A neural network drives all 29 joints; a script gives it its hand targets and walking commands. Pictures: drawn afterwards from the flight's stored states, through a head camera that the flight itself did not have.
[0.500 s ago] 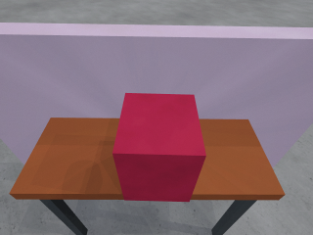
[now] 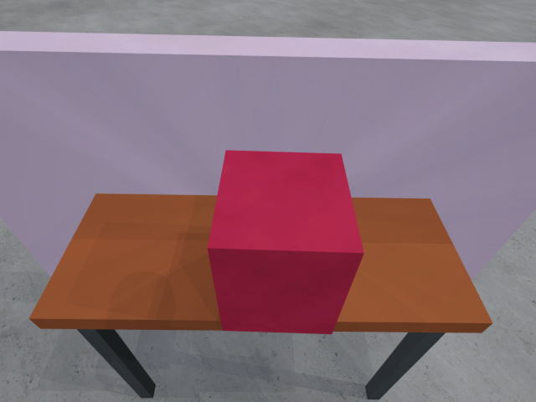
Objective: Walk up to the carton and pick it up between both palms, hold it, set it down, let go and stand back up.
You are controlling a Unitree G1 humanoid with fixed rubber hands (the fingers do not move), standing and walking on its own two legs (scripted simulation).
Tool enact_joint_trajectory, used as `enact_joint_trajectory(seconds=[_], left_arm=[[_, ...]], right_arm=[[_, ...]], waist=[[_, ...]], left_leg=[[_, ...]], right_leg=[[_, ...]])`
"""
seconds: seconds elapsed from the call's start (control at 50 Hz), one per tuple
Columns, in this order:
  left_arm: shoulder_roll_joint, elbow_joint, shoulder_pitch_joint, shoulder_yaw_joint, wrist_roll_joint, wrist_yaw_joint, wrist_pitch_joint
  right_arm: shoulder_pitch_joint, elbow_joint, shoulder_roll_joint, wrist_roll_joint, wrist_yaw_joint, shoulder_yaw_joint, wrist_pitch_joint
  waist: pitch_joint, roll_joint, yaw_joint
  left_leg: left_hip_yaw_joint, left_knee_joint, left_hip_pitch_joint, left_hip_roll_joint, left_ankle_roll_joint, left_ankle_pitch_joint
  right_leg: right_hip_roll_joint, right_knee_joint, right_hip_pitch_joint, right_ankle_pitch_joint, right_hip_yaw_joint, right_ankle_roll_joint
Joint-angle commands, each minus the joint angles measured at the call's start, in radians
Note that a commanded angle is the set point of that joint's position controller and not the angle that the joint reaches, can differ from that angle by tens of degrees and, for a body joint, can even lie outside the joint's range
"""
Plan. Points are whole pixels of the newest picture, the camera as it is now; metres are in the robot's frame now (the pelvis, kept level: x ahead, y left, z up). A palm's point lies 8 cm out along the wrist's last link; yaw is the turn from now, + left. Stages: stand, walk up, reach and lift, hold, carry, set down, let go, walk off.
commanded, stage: stand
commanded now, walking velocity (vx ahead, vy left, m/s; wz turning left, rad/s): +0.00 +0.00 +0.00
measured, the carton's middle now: (280, 244) +0.40 -0.02 +0.01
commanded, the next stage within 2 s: none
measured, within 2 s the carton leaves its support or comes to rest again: neither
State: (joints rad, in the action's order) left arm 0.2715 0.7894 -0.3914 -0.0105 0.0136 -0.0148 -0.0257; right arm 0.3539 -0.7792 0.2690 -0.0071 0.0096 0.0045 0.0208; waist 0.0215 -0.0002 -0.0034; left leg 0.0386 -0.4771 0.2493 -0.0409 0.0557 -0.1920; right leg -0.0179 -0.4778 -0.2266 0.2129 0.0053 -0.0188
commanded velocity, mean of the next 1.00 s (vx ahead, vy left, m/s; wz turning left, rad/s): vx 0.00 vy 0.00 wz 0.00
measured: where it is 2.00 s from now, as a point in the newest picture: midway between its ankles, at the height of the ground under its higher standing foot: outside the picture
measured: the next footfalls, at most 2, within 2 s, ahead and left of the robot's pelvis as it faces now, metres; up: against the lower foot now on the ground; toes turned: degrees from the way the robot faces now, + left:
none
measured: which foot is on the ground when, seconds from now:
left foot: down 0.00-1.00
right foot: down 0.00-1.00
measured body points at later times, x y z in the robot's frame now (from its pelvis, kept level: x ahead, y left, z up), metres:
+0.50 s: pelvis +0.01 -0.01 +0.00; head +0.01 -0.01 +0.45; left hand +0.05 +0.25 -0.13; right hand +0.06 -0.27 -0.13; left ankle +0.04 +0.08 -0.74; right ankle +0.03 -0.13 -0.74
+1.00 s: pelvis +0.03 -0.02 +0.00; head +0.03 -0.01 +0.45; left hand +0.06 +0.24 -0.13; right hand +0.07 -0.28 -0.13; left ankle +0.04 +0.08 -0.74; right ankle +0.03 -0.13 -0.74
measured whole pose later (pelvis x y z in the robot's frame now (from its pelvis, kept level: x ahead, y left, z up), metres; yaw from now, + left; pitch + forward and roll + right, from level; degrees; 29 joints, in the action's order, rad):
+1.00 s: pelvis +0.03 -0.02 +0.00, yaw +0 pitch -1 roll +0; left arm 0.26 0.88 -0.35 -0.02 0.00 -0.03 -0.01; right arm 0.35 -0.86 0.26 0.00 0.03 0.02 0.02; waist 0.01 0.00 0.00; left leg 0.02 -0.44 0.21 -0.03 0.03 -0.21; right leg 0.00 -0.44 -0.18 0.24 0.02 0.00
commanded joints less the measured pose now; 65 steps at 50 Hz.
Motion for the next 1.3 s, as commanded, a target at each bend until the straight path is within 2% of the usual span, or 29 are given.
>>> enact_joint_trajectory(seconds=[0.0,0.38,0.4,0.74,1.28], left_arm=[[0.112,-0.043,-0.040,0.026,-0.001,-0.006,-0.013],[0.104,0.006,-0.041,0.018,-0.007,-0.013,-0.008],[0.110,0.002,-0.039,0.019,-0.005,-0.013,-0.006],[0.105,0.037,-0.019,0.015,-0.009,-0.017,-0.002],[0.087,0.102,-0.009,0.013,-0.011,-0.021,0.006]], right_arm=[[0.030,0.043,0.120,0.001,0.005,-0.036,0.011],[0.042,-0.012,0.104,0.005,0.013,-0.025,0.008],[0.044,-0.001,0.113,0.001,0.011,-0.025,0.009],[0.044,-0.025,0.104,0.005,0.017,-0.017,0.007],[0.046,-0.085,0.088,0.007,0.027,-0.013,0.005]], waist=[[0.062,-0.012,0.005],[0.046,-0.003,0.004],[0.023,0.013,0.005],[0.035,0.001,0.004],[0.044,-0.001,0.001]], left_leg=[[-0.182,0.165,0.060,0.144,-0.024,-0.203],[-0.159,0.133,0.010,0.139,-0.026,-0.074],[-0.168,0.140,0.008,0.140,-0.025,-0.094],[-0.154,0.123,-0.019,0.138,-0.027,0.015],[-0.156,0.142,-0.024,0.137,-0.033,0.022]], right_leg=[[-0.064,0.087,-0.039,0.097,-0.098,0.031],[-0.077,0.103,-0.028,0.027,-0.108,0.034],[-0.074,0.091,-0.012,0.036,-0.101,0.033],[-0.084,0.109,-0.004,-0.026,-0.102,0.035],[-0.086,0.129,0.023,-0.032,-0.088,0.033]])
